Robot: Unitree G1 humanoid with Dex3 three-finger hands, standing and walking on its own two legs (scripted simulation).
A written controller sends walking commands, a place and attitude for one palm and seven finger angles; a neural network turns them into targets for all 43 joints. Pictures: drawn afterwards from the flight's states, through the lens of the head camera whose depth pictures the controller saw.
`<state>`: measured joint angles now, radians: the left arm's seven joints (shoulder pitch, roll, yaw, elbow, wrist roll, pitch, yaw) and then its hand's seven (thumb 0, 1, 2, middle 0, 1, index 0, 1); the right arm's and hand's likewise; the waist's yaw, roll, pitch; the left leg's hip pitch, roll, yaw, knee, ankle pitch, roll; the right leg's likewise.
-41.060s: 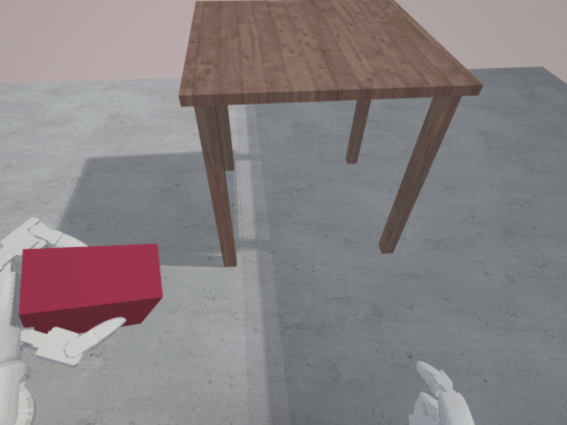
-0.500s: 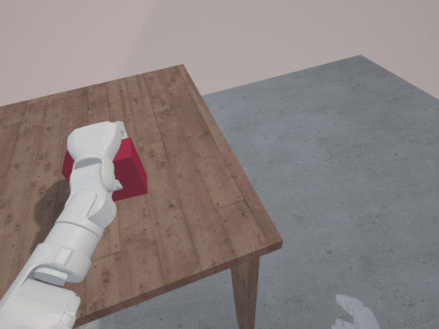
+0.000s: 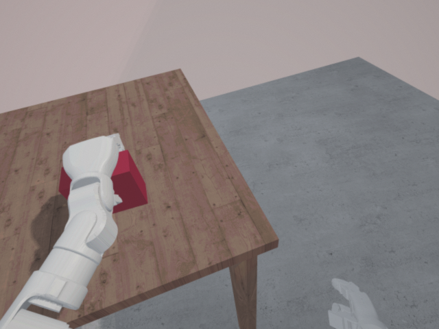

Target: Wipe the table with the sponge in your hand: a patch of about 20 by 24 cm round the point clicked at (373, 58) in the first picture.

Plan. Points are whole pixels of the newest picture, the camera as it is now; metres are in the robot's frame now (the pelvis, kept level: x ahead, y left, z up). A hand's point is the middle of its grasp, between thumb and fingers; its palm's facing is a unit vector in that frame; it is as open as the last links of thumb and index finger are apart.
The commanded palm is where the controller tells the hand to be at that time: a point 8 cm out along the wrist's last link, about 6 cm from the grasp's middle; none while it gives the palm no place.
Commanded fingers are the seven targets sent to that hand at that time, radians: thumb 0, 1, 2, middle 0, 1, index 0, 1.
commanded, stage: wipe back along the middle lane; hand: left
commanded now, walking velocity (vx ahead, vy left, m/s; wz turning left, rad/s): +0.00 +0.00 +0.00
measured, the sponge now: (111, 192) +0.35 +0.26 +0.07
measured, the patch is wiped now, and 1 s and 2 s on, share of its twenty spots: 0.55 0.70 0.80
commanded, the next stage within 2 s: slide across to the third lane in 0.84 s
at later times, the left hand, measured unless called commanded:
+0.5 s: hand (107, 191) +0.31 +0.23 +0.13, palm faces +0.15 -0.09 -0.98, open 10.1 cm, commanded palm +0.25 +0.21 +0.15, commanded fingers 0.00 0.10 1.30 -1.20 -1.60 -1.20 -1.60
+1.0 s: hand (110, 215) +0.26 +0.20 +0.13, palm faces +0.21 -0.18 -0.96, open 10.0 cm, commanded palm +0.22 +0.19 +0.16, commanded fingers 0.00 0.10 1.30 -1.20 -1.60 -1.20 -1.60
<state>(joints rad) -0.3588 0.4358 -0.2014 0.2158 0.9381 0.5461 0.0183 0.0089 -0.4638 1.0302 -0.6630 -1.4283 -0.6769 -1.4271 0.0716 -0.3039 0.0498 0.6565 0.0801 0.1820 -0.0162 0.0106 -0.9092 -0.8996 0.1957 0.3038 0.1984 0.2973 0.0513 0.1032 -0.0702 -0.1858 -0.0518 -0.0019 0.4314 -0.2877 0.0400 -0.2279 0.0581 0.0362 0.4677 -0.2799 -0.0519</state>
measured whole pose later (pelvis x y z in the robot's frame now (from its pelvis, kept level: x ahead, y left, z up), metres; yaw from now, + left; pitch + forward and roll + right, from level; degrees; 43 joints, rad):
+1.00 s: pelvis -0.02 +0.01 +0.00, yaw -2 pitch -2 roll +1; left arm -0.01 0.35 -0.29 -0.28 0.94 0.65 0.08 0.02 -0.46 1.04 -0.59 -1.44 -0.72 -1.34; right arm 0.01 -0.28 0.07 0.62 0.07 0.23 0.05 0.01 -0.91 -0.90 0.19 0.30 0.20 0.30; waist 0.10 0.11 -0.04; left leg -0.14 -0.06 0.03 0.46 -0.29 0.05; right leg -0.19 0.06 0.07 0.51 -0.28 -0.04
